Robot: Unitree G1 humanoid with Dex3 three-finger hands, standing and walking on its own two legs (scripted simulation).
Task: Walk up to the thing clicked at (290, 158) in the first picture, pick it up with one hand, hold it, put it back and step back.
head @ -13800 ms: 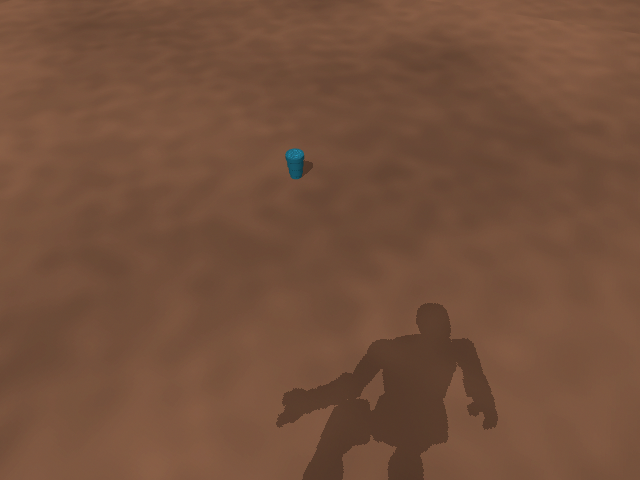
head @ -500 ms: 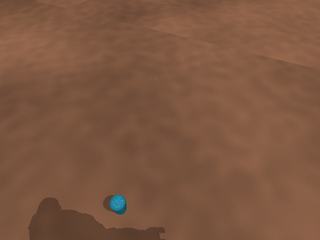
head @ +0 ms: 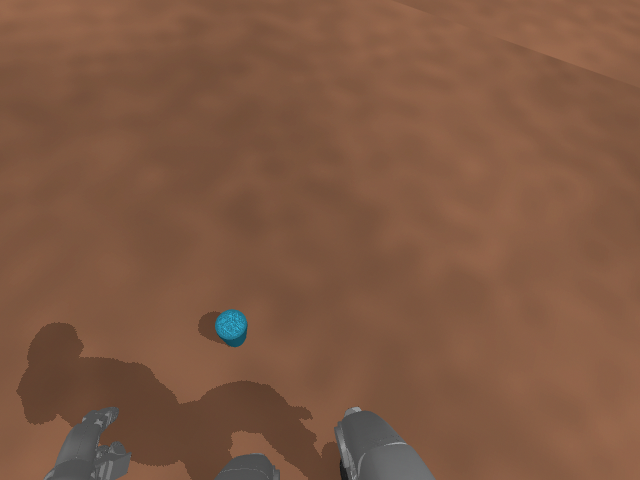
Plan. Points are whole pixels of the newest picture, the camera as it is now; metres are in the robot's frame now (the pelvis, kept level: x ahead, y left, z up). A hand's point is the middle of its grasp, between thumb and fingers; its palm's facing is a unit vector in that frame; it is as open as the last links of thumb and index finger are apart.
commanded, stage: walk up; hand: left
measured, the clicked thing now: (233, 331) +0.50 +0.20 -0.70
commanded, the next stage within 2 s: none
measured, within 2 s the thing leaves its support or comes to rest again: neither
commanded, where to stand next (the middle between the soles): +0.12 -0.04 m, yaw +0 degrees
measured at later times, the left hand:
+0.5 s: hand out of the picture -0.01 +0.23 -0.13, palm faces -0.06 -0.91 -0.40, open 7.4 cm
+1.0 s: hand out of the picture -0.18 +0.22 -0.16, palm faces -0.02 -0.94 -0.35, open 7.4 cm
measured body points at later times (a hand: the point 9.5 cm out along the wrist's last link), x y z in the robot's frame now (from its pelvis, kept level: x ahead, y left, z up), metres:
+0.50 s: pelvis -0.12 -0.03 +0.00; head -0.08 -0.05 +0.45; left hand +0.00 +0.28 -0.10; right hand -0.03 -0.35 -0.12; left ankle -0.11 +0.11 -0.66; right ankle -0.11 -0.13 -0.73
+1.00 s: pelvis -0.25 -0.06 +0.00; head -0.23 -0.04 +0.44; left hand -0.18 +0.26 -0.13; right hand -0.15 -0.38 -0.10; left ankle -0.22 +0.09 -0.73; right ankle -0.28 -0.20 -0.73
